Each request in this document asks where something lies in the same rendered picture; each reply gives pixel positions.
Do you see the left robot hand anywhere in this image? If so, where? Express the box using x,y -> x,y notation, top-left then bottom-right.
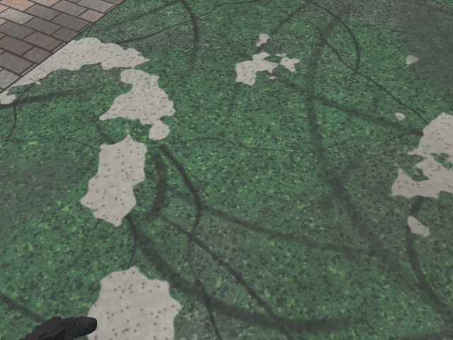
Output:
19,316 -> 97,340

